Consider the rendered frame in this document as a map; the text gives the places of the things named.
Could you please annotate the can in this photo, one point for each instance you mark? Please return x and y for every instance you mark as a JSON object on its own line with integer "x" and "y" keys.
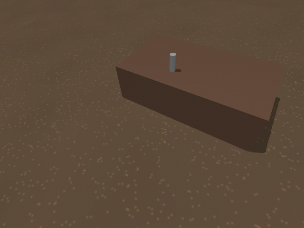
{"x": 172, "y": 62}

